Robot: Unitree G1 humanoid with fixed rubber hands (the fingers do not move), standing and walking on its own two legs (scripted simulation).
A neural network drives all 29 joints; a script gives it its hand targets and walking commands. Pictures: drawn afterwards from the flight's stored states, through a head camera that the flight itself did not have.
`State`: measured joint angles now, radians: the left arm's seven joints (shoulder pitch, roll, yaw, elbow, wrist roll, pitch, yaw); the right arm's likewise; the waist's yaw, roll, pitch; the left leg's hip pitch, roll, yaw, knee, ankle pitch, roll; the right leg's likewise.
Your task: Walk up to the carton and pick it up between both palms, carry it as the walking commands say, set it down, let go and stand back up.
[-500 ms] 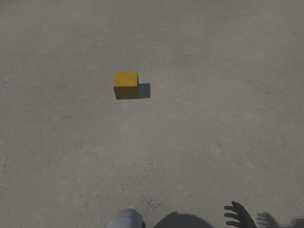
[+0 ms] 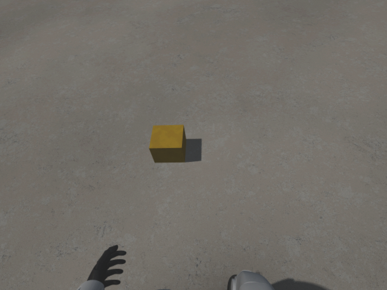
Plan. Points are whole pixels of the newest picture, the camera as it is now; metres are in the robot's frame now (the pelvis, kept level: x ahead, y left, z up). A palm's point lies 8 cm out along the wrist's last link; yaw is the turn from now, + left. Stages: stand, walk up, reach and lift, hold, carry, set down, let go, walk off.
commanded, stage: walk up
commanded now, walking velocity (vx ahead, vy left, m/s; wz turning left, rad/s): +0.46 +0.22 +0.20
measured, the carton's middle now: (169, 143) +0.95 +0.18 -0.68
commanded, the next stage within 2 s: none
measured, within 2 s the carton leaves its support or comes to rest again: neither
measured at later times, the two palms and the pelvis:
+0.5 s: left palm out of the picture +0.10 +0.31 -0.13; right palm (240, 186) +0.36 -0.12 -0.12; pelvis +0.22 +0.09 +0.00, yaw +2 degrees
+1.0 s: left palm (101, 140) +0.57 +0.30 -0.12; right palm (252, 191) +0.36 -0.15 -0.16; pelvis +0.44 +0.06 -0.01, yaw +3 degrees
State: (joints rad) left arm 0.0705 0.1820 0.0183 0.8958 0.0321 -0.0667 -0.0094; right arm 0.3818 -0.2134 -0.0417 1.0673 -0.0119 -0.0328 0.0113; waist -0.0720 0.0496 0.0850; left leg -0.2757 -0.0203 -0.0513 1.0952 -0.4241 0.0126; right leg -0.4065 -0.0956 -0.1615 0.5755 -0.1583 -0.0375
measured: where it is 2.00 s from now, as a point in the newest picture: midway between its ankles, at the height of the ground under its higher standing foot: (175, 208)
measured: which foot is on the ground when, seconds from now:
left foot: up 0.00-0.42, down 0.44-0.94, up 0.96-1.00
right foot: down 0.00-0.44, up 0.46-0.92, down 0.94-1.00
